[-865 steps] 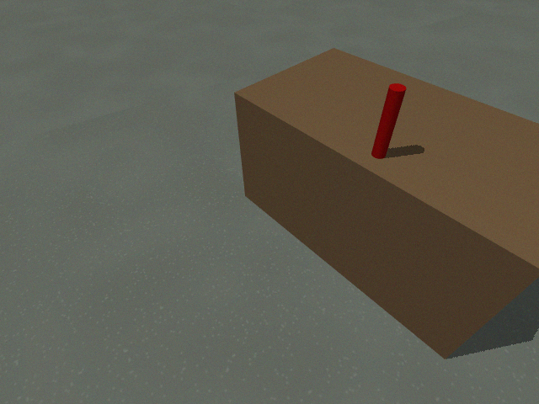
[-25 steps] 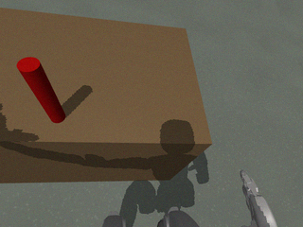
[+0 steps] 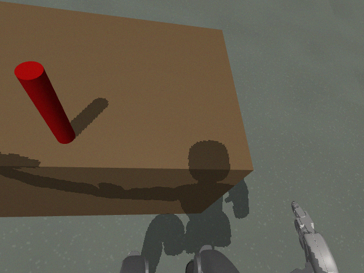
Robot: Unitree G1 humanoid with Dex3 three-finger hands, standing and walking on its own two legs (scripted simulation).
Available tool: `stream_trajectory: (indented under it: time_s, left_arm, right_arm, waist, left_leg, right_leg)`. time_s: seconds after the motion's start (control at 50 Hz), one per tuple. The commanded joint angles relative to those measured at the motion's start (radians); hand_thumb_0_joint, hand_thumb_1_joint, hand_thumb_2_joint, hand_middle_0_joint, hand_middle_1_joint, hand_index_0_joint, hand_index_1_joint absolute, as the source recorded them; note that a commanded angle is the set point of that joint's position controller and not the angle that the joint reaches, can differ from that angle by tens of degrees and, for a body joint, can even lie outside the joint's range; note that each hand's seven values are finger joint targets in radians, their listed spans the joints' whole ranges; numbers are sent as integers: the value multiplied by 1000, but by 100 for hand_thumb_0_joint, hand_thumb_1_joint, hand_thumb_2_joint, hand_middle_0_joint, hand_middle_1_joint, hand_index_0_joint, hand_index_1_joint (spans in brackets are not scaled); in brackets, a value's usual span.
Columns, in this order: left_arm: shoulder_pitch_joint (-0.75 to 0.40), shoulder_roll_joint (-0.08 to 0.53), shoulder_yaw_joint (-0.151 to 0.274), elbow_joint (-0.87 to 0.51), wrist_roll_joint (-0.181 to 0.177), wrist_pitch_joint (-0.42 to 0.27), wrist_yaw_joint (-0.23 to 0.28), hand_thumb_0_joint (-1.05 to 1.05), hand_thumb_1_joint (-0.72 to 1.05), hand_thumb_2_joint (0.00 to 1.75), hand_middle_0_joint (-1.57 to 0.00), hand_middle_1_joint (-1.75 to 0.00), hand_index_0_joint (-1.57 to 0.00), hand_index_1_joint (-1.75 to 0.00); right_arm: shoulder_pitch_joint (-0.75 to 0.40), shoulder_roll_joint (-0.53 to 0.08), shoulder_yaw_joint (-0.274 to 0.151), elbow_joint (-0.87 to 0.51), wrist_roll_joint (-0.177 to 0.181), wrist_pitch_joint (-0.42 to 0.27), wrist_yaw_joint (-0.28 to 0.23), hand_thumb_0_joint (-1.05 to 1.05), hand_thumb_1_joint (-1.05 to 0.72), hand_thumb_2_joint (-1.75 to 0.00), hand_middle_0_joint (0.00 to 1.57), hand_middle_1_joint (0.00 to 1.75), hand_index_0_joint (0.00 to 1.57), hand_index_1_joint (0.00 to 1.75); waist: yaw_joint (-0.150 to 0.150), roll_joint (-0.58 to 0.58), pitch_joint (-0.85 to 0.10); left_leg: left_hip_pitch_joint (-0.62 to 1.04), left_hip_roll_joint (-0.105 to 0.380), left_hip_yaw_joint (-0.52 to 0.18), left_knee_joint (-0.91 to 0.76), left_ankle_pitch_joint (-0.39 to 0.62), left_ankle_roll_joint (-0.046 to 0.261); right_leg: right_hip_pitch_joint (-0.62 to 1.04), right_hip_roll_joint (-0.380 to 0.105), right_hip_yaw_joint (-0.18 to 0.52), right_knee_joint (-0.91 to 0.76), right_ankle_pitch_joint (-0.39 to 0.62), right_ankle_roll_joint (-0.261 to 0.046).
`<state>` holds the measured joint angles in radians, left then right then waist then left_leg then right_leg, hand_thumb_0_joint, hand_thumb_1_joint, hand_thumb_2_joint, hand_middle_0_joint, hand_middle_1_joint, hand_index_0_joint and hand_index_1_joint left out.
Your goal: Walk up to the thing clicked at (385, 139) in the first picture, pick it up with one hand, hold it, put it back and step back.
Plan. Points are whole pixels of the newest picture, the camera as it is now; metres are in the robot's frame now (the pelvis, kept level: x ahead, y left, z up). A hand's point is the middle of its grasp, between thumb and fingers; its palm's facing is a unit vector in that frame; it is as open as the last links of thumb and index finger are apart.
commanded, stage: go down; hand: left
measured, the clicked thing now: (51, 110) +0.48 +0.27 +0.02
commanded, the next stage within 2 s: none
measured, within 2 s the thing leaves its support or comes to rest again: neither
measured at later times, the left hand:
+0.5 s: hand out of the picture +0.38 +0.46 +0.08, palm faces +0.41 -0.91 +0.03, open 17.7 cm
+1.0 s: hand out of the picture +0.38 +0.45 +0.09, palm faces +0.41 -0.91 +0.03, open 17.7 cm
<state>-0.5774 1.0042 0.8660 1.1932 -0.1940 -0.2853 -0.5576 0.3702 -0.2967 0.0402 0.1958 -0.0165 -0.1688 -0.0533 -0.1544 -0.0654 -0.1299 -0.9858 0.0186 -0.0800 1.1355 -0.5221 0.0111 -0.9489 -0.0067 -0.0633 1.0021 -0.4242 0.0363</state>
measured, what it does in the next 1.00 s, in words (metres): stands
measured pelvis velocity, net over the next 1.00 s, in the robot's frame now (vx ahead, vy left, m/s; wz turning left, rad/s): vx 0.00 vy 0.01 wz -0.01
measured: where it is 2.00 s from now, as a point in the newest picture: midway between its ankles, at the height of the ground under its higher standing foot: outside the picture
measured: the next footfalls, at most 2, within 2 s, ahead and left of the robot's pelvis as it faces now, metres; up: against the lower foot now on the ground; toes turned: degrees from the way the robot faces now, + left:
none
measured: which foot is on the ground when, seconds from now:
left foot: down 0.00-1.00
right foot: down 0.00-1.00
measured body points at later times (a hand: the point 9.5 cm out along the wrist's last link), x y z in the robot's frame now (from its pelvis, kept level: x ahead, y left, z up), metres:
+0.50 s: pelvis +0.00 +0.00 +0.00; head +0.12 +0.08 +0.43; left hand +0.35 +0.50 +0.08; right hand +0.16 -0.25 +0.00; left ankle +0.00 +0.10 -0.66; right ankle +0.03 -0.15 -0.66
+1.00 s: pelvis +0.00 +0.01 +0.00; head +0.12 +0.07 +0.43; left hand +0.36 +0.50 +0.09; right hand +0.16 -0.24 -0.01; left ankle +0.00 +0.10 -0.66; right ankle +0.03 -0.15 -0.66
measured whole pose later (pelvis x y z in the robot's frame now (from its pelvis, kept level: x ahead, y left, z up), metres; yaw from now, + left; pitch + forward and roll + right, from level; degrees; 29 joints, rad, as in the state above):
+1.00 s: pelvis +0.00 +0.01 +0.00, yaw +0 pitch +21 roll -5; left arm -0.58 1.00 0.86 1.19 -0.18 -0.27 -0.54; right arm 0.38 -0.29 0.05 0.19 -0.02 -0.16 -0.05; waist -0.15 -0.05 -0.14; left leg -0.98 0.02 -0.07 1.13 -0.52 0.02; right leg -0.94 -0.01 -0.05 1.00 -0.42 0.04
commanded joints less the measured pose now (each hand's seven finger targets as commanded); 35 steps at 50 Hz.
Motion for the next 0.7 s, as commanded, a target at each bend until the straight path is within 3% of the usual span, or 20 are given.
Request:
stream_trajectory:
  time_s: [0.0, 0.04, 0.06, 0.1, 0.14, 0.18, 0.2, 0.22, 0.28, 0.36, 0.4, 0.44, 0.52, 0.56, 0.62, 0.64, 0.66, 0.68]
  left_arm:
    - [-252, 455, 46, -236, -22, -74, -6, 0, -61, 2, -7, -3, -7, -4]
    - [-222, 422, 23, -197, -16, -60, -7, 0, -61, 3, -7, -3, -7, -4]
    - [-213, 420, 22, -197, -17, -58, -5, 0, -61, 3, -7, -3, -7, -4]
    - [-248, 465, 51, -249, -23, -62, 4, 0, -61, 2, -7, -3, -7, -4]
    - [-240, 460, 44, -248, -12, -61, 2, 0, -61, 2, -7, -3, -7, -4]
    - [-235, 422, 28, -229, -18, -55, 3, 0, -60, 2, -7, -3, -7, -4]
    - [-236, 422, 26, -231, -20, -54, 6, 0, -59, 3, -7, -3, -6, -4]
    - [-220, 423, 31, -218, -18, -53, 9, 0, -61, 2, -7, -3, -7, -4]
    - [-213, 434, 34, -221, -21, -54, 11, 0, -61, 1, -7, -2, -7, -3]
    - [-206, 388, 13, -196, -31, -55, -2, 0, -61, 2, -7, -3, -7, -4]
    - [-210, 401, 14, -187, -27, -57, 0, 0, -61, 1, -7, -3, -7, -3]
    - [-246, 426, 28, -229, -26, -70, 3, 0, -61, 2, -7, -3, -7, -4]
    - [-274, 423, 15, -224, -18, -73, 0, 0, -61, 3, -6, -3, -6, -4]
    - [-282, 448, 24, -230, -10, -70, 8, 0, -61, 3, -7, -3, -7, -4]
    - [-292, 454, 25, -232, -5, -66, 11, 0, -61, 2, -7, -3, -7, -4]
    - [-289, 466, 31, -240, -2, -63, 14, 0, -61, 2, -7, -3, -7, -3]
    - [-269, 448, 25, -208, -1, -58, 13, 0, -61, 2, -7, -3, -7, -3]
    - [-249, 432, 21, -200, -5, -53, 12, 0, -61, 2, -7, -3, -7, -4]
  right_arm:
    - [47, -190, -111, -155, 3, -47, -23, 0, 51, -6, 5, 5, 5, 5]
    - [60, -205, -119, -157, 1, -47, -26, 0, 52, -6, 5, 5, 5, 5]
    - [50, -187, -98, -147, 1, -49, -24, 0, 52, -6, 5, 5, 5, 5]
    - [49, -202, -116, -152, 2, -47, -25, 0, 51, -6, 5, 5, 5, 5]
    - [40, -215, -133, -184, 4, -50, -27, 0, 51, -6, 5, 5, 5, 5]
    - [68, -191, -106, -122, 2, -45, -24, 0, 51, -6, 5, 5, 5, 5]
    - [42, -181, -102, -144, 7, -46, -25, 0, 52, -6, 5, 5, 5, 5]
    - [40, -194, -120, -170, 8, -48, -27, 0, 52, -6, 5, 5, 5, 5]
    - [48, -190, -106, -160, 9, -48, -25, 0, 52, -6, 5, 5, 5, 5]
    - [54, -189, -105, -140, 11, -50, -26, 0, 52, -6, 5, 5, 5, 5]
    - [42, -202, -120, -154, 11, -52, -26, 0, 51, -6, 5, 5, 5, 5]
    - [49, -186, -101, -166, 8, -50, -24, 0, 52, -6, 5, 5, 5, 5]
    - [47, -203, -116, -158, 1, -51, -25, 0, 52, -6, 5, 5, 5, 5]
    - [48, -203, -111, -157, 1, -46, -25, 0, 52, -6, 5, 5, 5, 5]
    - [72, -213, -126, -149, 0, -39, -21, 0, 52, -6, 5, 5, 5, 5]
    - [55, -193, -108, -155, 1, -39, -18, 0, 51, -6, 5, 5, 5, 5]
    - [73, -205, -125, -151, 3, -40, -18, 0, 51, -6, 5, 5, 5, 5]
    - [76, -192, -108, -128, 3, -38, -14, 0, 52, -6, 5, 5, 5, 5]
  waist:
    - [54, 372, -446]
    - [41, 357, -421]
    - [56, 358, -406]
    - [66, 368, -424]
    - [56, 370, -424]
    - [59, 369, -379]
    - [65, 353, -359]
    - [56, 327, -390]
    - [66, 344, -388]
    - [54, 319, -349]
    - [52, 319, -362]
    - [53, 339, -398]
    - [40, 367, -407]
    - [52, 379, -405]
    - [45, 387, -412]
    - [58, 397, -425]
    - [41, 380, -422]
    - [57, 385, -405]
  left_leg:
    - [424, -5, 2, -159, 493, -38]
    - [435, 0, -2, -160, 511, -41]
    - [421, 1, -5, -163, 504, -43]
    - [410, -3, -5, -164, 485, -41]
    - [431, 0, -7, -177, 454, -44]
    - [412, 3, -11, -184, 457, -45]
    - [380, -5, 0, -187, 408, -38]
    - [380, -5, 2, -178, 421, -35]
    - [377, -4, 0, -178, 439, -36]
    - [372, -3, -2, -182, 439, -37]
    - [383, 2, -8, -176, 452, -41]
    - [402, 0, -5, -166, 469, -41]
    - [438, 5, -12, -163, 502, -48]
    - [437, 5, -16, -166, 497, -51]
    - [442, 6, -18, -170, 489, -52]
    - [433, -3, -5, -160, 488, -46]
    - [450, 6, -14, -163, 519, -50]
    - [447, 10, -21, -164, 552, -53]
  right_leg:
    - [123, 21, -1, -69, 224, -67]
    - [101, 26, -4, -71, 228, -65]
    - [100, 26, -6, -70, 217, -65]
    - [117, 23, -4, -70, 204, -68]
    - [109, 27, -6, -74, 184, -68]
    - [83, 27, -10, -73, 176, -69]
    - [105, 25, -3, -82, 160, -68]
    - [129, 25, -3, -81, 180, -67]
    - [125, 25, -2, -74, 189, -67]
    - [101, 27, -4, -74, 184, -67]
    - [89, 29, -8, -71, 182, -67]
    - [94, 25, -5, -69, 191, -67]
    - [72, 26, -7, -62, 198, -67]
    - [62, 25, -8, -63, 187, -68]
    - [62, 25, -9, -64, 184, -70]
    - [86, 20, -2, -70, 195, -69]
    - [72, 26, -10, -66, 205, -69]
    - [57, 28, -16, -56, 208, -70]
